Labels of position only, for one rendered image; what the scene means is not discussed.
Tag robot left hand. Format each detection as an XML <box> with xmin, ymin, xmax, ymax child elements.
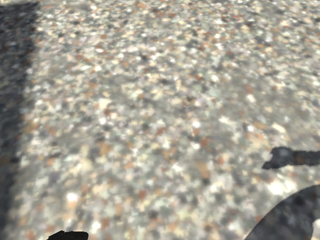
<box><xmin>47</xmin><ymin>230</ymin><xmax>89</xmax><ymax>240</ymax></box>

